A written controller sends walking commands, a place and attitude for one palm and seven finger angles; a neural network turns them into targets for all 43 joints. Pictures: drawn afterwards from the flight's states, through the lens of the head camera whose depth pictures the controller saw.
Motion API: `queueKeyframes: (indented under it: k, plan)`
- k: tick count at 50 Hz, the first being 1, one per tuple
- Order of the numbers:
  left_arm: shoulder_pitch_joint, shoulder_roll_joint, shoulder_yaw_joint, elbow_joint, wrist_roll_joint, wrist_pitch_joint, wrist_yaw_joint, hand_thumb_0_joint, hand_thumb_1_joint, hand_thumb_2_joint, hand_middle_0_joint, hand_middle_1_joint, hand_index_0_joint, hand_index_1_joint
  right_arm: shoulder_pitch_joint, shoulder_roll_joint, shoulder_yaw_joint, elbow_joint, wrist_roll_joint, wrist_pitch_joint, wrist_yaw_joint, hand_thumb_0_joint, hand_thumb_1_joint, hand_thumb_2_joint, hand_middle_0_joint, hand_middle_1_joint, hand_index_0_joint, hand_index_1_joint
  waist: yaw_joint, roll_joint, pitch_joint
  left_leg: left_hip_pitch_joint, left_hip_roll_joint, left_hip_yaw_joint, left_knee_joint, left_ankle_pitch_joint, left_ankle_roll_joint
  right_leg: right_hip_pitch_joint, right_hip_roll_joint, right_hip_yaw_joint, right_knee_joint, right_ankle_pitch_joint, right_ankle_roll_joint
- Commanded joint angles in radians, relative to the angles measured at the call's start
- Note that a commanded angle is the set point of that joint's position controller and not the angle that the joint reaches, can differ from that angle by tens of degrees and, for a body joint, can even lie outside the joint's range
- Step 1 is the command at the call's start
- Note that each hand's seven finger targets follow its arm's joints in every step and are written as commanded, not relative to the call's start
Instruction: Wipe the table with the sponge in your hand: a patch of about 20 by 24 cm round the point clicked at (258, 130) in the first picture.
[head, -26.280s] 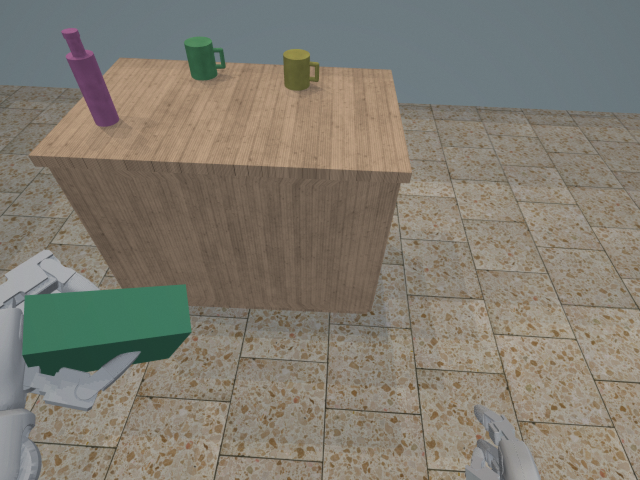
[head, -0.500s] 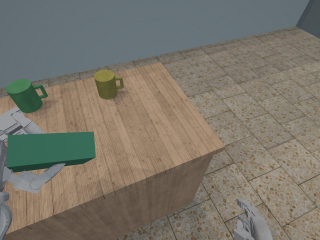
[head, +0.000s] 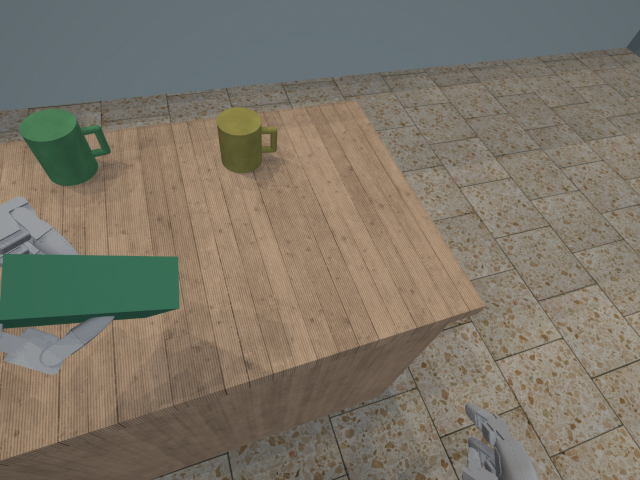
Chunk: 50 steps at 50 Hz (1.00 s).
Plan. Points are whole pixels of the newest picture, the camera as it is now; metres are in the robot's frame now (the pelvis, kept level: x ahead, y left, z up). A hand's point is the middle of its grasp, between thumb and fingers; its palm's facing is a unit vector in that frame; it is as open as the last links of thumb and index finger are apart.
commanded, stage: come to a stop and stand still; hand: left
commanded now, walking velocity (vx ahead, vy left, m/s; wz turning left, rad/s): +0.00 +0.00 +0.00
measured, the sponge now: (114, 291) +0.25 +0.23 +0.13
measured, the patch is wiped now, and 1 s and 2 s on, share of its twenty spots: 0.00 0.00 0.00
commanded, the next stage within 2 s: look again from close up in 0.96 s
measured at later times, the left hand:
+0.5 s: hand (74, 351) +0.19 +0.22 +0.16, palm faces +0.35 -0.87 -0.34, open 8.9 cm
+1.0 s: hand (51, 385) +0.16 +0.22 +0.17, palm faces +0.37 -0.87 -0.34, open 8.9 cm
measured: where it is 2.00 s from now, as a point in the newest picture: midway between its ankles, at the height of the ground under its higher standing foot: outside the picture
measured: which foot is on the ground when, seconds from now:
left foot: down 0.00-1.00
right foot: down 0.00-1.00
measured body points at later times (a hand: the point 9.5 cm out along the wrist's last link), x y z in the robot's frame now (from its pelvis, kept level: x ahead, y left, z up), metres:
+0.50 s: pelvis -0.03 -0.02 +0.00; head -0.01 -0.01 +0.45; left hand +0.16 +0.27 +0.18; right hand +0.14 -0.25 -0.07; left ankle -0.01 +0.07 -0.74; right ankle +0.00 -0.12 -0.74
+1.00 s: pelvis -0.06 -0.02 +0.00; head -0.05 -0.01 +0.45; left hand +0.13 +0.27 +0.18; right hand +0.12 -0.25 -0.07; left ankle -0.01 +0.07 -0.74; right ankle +0.00 -0.12 -0.74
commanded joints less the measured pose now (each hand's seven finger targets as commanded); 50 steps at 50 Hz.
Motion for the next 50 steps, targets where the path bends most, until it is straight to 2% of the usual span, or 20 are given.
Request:
queueKeyframes:
  k: [1, 3, 9, 11, 12, 13, 19, 21, 22, 26, 27, 30, 31, 35, 38, 41, 42, 46, 47, 50]
  plan:
    - [0.004, 0.134, 0.091, -0.316, -0.023, -0.073, 0.024, 0.000, 0.100, 1.300, -1.200, -1.600, -1.200, -1.600, -0.039, -0.150, -0.065, -0.149, 0.014, -0.067, 0.012, 0.000, -0.900, -0.900, 0.200, 0.300, 0.200, 0.300, 0.011, 0.278, -0.311, 0.219, 0.202, -0.142, -0.028, 0.826, -0.108, 0.040, -0.047, 0.055, 0.043, 0.095, -0.023]
    - [0.038, 0.112, 0.078, -0.291, -0.020, -0.069, 0.019, 0.000, 0.100, 1.300, -1.200, -1.600, -1.200, -1.600, -0.005, -0.150, -0.070, -0.145, 0.009, -0.058, 0.017, 0.000, -0.900, -0.900, 0.200, 0.300, 0.200, 0.300, 0.010, 0.228, -0.264, 0.196, 0.224, -0.147, -0.050, 0.807, -0.115, 0.011, -0.052, 0.047, 0.039, 0.036, -0.019]
    - [0.010, 0.113, 0.111, -0.131, -0.048, -0.044, 0.008, 0.000, 0.100, 1.300, -1.200, -1.600, -1.200, -1.600, -0.024, -0.150, -0.073, -0.160, 0.022, -0.024, -0.009, 0.000, -0.900, -0.900, 0.200, 0.300, 0.200, 0.300, 0.009, 0.101, -0.209, 0.058, 0.204, -0.128, -0.094, 0.450, -0.116, 0.083, -0.068, 0.060, -0.024, 0.163, -0.015]
    - [-0.024, 0.134, 0.118, -0.136, -0.058, -0.034, 0.006, 0.000, 0.100, 1.300, -1.200, -1.600, -1.200, -1.600, -0.057, -0.146, -0.069, -0.170, 0.040, -0.022, -0.018, 0.000, -0.900, -0.900, 0.200, 0.300, 0.200, 0.300, 0.003, 0.110, -0.227, 0.068, 0.178, -0.123, -0.098, 0.347, -0.112, 0.102, -0.077, 0.095, -0.034, 0.214, -0.022]
    - [-0.018, 0.096, 0.089, -0.125, -0.062, -0.039, 0.000, 0.000, 0.100, 1.300, -1.200, -1.600, -1.200, -1.600, -0.040, -0.136, -0.064, -0.170, 0.032, -0.020, -0.022, 0.000, -0.900, -0.900, 0.200, 0.300, 0.200, 0.300, 0.006, 0.089, -0.230, 0.051, 0.175, -0.116, -0.092, 0.306, -0.103, 0.117, -0.083, 0.083, -0.050, 0.227, -0.021]
    - [-0.047, 0.105, 0.078, -0.153, -0.066, -0.038, -0.001, 0.000, 0.100, 1.300, -1.200, -1.600, -1.200, -1.600, -0.045, -0.137, -0.065, -0.175, 0.042, -0.026, -0.023, 0.000, -0.900, -0.900, 0.200, 0.300, 0.200, 0.300, 0.002, 0.104, -0.226, 0.054, 0.164, -0.120, -0.085, 0.282, -0.103, 0.116, -0.091, 0.103, -0.057, 0.234, -0.025]
    - [-0.070, 0.081, 0.039, -0.199, -0.073, -0.041, 0.000, 0.000, 0.100, 1.300, -1.200, -1.600, -1.200, -1.600, -0.074, -0.134, -0.052, -0.167, 0.041, -0.053, -0.020, 0.000, -0.900, -0.900, 0.200, 0.300, 0.200, 0.300, 0.002, 0.130, -0.196, 0.030, 0.145, -0.132, -0.083, 0.115, -0.069, 0.087, -0.101, 0.138, -0.109, 0.151, -0.030]
    - [-0.057, 0.125, 0.079, -0.196, -0.074, -0.034, 0.006, 0.000, 0.100, 1.300, -1.200, -1.600, -1.200, -1.600, -0.094, -0.138, -0.054, -0.160, 0.048, -0.058, -0.022, 0.000, -0.900, -0.900, 0.200, 0.300, 0.200, 0.300, -0.001, 0.131, -0.197, 0.036, 0.139, -0.137, -0.078, 0.099, -0.062, 0.077, -0.107, 0.160, -0.126, 0.139, -0.035]
    - [-0.053, 0.087, 0.055, -0.190, -0.076, -0.040, 0.005, 0.000, 0.100, 1.300, -1.200, -1.600, -1.200, -1.600, -0.080, -0.127, -0.052, -0.155, 0.044, -0.057, -0.023, 0.000, -0.900, -0.900, 0.200, 0.300, 0.200, 0.300, -0.004, 0.125, -0.196, 0.019, 0.140, -0.135, -0.076, 0.093, -0.062, 0.091, -0.109, 0.143, -0.128, 0.134, -0.033]
    - [-0.020, 0.131, 0.104, -0.155, -0.083, -0.036, 0.009, 0.000, 0.100, 1.300, -1.200, -1.600, -1.200, -1.600, -0.097, -0.133, -0.057, -0.150, 0.050, -0.062, -0.026, 0.000, -0.900, -0.900, 0.200, 0.300, 0.200, 0.300, -0.005, 0.138, -0.177, 0.022, 0.138, -0.145, -0.077, 0.049, -0.056, 0.054, -0.116, 0.161, -0.166, 0.068, -0.036]
    - [-0.013, 0.090, 0.075, -0.157, -0.088, -0.039, 0.007, 0.000, 0.100, 1.300, -1.200, -1.600, -1.200, -1.600, -0.085, -0.124, -0.054, -0.152, 0.048, -0.062, -0.026, 0.000, -0.900, -0.900, 0.200, 0.300, 0.200, 0.300, -0.007, 0.141, -0.176, 0.011, 0.139, -0.142, -0.081, 0.044, -0.057, 0.066, -0.116, 0.145, -0.164, 0.063, -0.033]
    - [-0.001, 0.089, 0.075, -0.149, -0.093, -0.039, 0.007, 0.000, 0.100, 1.300, -1.200, -1.600, -1.200, -1.600, -0.086, -0.125, -0.057, -0.157, 0.050, -0.070, -0.027, 0.000, -0.900, -0.900, 0.200, 0.300, 0.200, 0.300, -0.004, 0.102, -0.159, 0.013, 0.135, -0.141, -0.077, 0.020, -0.053, 0.040, -0.119, 0.157, -0.193, 0.012, -0.032]
    - [0.009, 0.094, 0.073, -0.144, -0.091, -0.037, 0.007, 0.000, 0.100, 1.300, -1.200, -1.600, -1.200, -1.600, -0.101, -0.134, -0.060, -0.155, 0.055, -0.071, -0.027, 0.000, -0.900, -0.900, 0.200, 0.300, 0.200, 0.300, -0.008, 0.132, -0.163, 0.033, 0.138, -0.146, -0.083, 0.016, -0.051, 0.028, -0.118, 0.158, -0.196, -0.002, -0.034]
    - [-0.010, 0.070, 0.041, -0.165, -0.088, -0.037, 0.009, 0.000, 0.100, 1.300, -1.200, -1.600, -1.200, -1.600, -0.088, -0.131, -0.058, -0.163, 0.051, -0.084, -0.030, 0.000, -0.900, -0.900, 0.200, 0.300, 0.200, 0.300, -0.007, 0.107, -0.133, 0.014, 0.138, -0.144, -0.095, -0.038, -0.045, 0.008, -0.114, 0.161, -0.222, -0.085, -0.027]
    - [-0.038, 0.071, 0.032, -0.179, -0.079, -0.036, 0.013, 0.000, 0.100, 1.300, -1.200, -1.600, -1.200, -1.600, -0.093, -0.136, -0.057, -0.165, 0.050, -0.088, -0.034, 0.000, -0.900, -0.900, 0.200, 0.300, 0.200, 0.300, -0.010, 0.132, -0.132, 0.008, 0.149, -0.161, -0.124, -0.073, -0.042, 0.010, -0.103, 0.150, -0.210, -0.110, -0.023]
    - [-0.054, 0.102, 0.057, -0.200, -0.069, -0.032, 0.018, 0.000, 0.100, 1.300, -1.200, -1.600, -1.200, -1.600, -0.104, -0.142, -0.056, -0.162, 0.048, -0.089, -0.039, 0.000, -0.900, -0.900, 0.200, 0.300, 0.200, 0.300, -0.014, 0.153, -0.145, 0.015, 0.159, -0.176, -0.147, -0.089, -0.040, 0.019, -0.092, 0.143, -0.192, -0.105, -0.022]
    - [-0.054, 0.071, 0.035, -0.198, -0.068, -0.031, 0.018, 0.000, 0.100, 1.300, -1.200, -1.600, -1.200, -1.600, -0.100, -0.130, -0.051, -0.166, 0.045, -0.088, -0.041, 0.000, -0.900, -0.900, 0.200, 0.300, 0.200, 0.300, -0.014, 0.155, -0.145, -0.004, 0.165, -0.177, -0.163, -0.109, -0.038, 0.038, -0.088, 0.128, -0.179, -0.100, -0.018]
    - [-0.042, 0.089, 0.059, -0.183, -0.062, -0.019, 0.019, 0.000, 0.100, 1.300, -1.200, -1.600, -1.200, -1.600, -0.106, -0.136, -0.053, -0.165, 0.044, -0.085, -0.043, 0.000, -0.900, -0.900, 0.200, 0.300, 0.200, 0.300, -0.015, 0.156, -0.141, 0.005, 0.163, -0.174, -0.155, -0.098, -0.040, 0.033, -0.089, 0.140, -0.193, -0.090, -0.022]
    - [-0.041, 0.053, 0.032, -0.188, -0.061, -0.020, 0.015, 0.000, 0.100, 1.300, -1.200, -1.600, -1.200, -1.600, -0.103, -0.126, -0.048, -0.169, 0.040, -0.083, -0.043, 0.000, -0.900, -0.900, 0.200, 0.300, 0.200, 0.300, -0.014, 0.159, -0.142, -0.007, 0.167, -0.172, -0.164, -0.105, -0.039, 0.051, -0.086, 0.130, -0.185, -0.078, -0.020]
    - [-0.030, 0.052, 0.035, -0.195, -0.058, -0.016, 0.014, 0.000, 0.100, 1.300, -1.200, -1.600, -1.200, -1.600, -0.102, -0.127, -0.048, -0.177, 0.038, -0.082, -0.043, 0.000, -0.900, -0.900, 0.200, 0.300, 0.200, 0.300, -0.012, 0.145, -0.143, -0.006, 0.166, -0.168, -0.158, -0.087, -0.040, 0.057, -0.087, 0.137, -0.192, -0.061, -0.021]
